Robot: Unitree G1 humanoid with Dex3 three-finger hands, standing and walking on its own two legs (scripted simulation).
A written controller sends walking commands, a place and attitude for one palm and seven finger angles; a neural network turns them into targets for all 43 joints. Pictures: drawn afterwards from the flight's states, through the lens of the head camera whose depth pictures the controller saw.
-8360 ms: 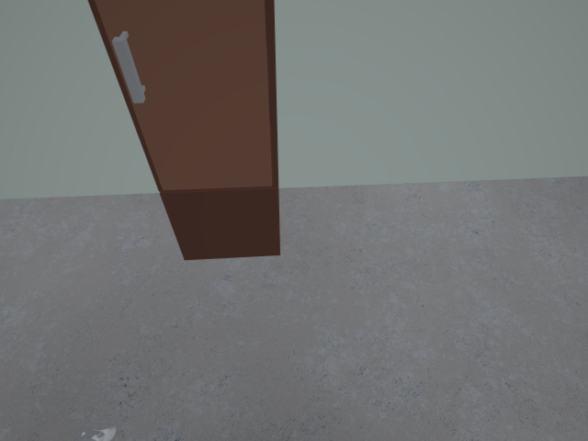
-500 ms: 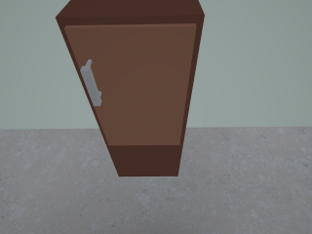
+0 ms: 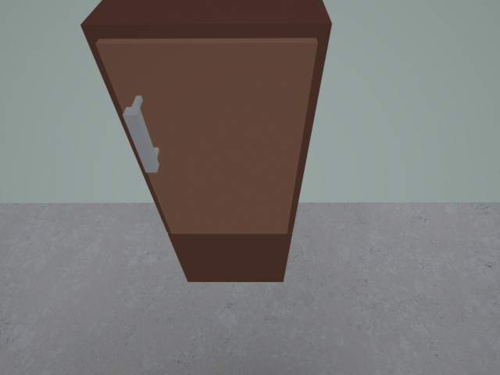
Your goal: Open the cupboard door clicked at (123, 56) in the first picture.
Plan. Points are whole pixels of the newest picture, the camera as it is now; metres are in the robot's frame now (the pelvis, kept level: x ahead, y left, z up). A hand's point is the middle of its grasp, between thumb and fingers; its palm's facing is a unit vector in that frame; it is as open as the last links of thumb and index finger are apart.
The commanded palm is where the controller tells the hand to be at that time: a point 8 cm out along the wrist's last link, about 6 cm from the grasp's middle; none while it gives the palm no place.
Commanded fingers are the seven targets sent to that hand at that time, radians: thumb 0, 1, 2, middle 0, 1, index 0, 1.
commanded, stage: look again from close up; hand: left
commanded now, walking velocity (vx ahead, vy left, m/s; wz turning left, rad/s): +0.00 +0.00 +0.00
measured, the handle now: (145, 135) +0.52 +0.25 +0.08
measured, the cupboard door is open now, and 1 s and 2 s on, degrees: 0 0 0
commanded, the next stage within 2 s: raise the hand with hooked fingers in 0.48 s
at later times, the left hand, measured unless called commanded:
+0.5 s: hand out of the picture +0.00 +0.16 -0.17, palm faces +0.05 -0.98 -0.20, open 7.3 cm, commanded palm none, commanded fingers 0.00 0.90 0.90 -0.20 -0.30 -0.20 -0.30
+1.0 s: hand (144, 360) +0.15 +0.17 -0.03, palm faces +0.03 -1.00 +0.03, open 8.6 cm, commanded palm +0.13 +0.24 -0.02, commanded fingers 0.00 0.39 0.68 -0.24 -0.63 -0.24 -0.63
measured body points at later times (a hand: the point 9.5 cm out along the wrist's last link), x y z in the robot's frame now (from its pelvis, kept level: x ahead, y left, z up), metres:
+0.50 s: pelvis +0.01 -0.01 +0.00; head +0.03 -0.02 +0.45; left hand +0.00 +0.21 -0.16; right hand -0.02 -0.21 -0.17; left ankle -0.08 +0.08 -0.74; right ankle +0.01 -0.10 -0.74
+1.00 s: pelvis -0.05 -0.02 -0.06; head -0.01 -0.01 +0.39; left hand +0.14 +0.23 -0.03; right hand +0.21 -0.27 -0.06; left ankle -0.08 +0.08 -0.74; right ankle +0.01 -0.10 -0.74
